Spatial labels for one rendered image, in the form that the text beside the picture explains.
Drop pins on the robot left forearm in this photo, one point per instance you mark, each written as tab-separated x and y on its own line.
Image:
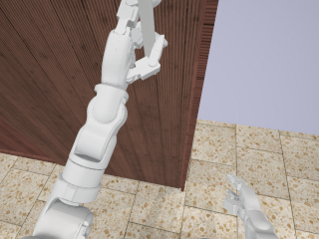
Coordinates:
80	181

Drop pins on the robot left upper arm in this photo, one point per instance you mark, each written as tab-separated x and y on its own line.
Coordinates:
64	221

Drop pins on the robot right forearm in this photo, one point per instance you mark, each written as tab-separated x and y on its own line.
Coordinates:
257	226

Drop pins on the handle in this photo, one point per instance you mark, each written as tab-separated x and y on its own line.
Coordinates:
146	10

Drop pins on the wardrobe door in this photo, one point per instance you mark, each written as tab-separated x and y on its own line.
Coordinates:
51	57
12	139

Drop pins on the right robot hand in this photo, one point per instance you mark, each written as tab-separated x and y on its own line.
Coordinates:
246	200

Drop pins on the left robot hand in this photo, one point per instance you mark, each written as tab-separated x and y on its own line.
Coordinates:
120	53

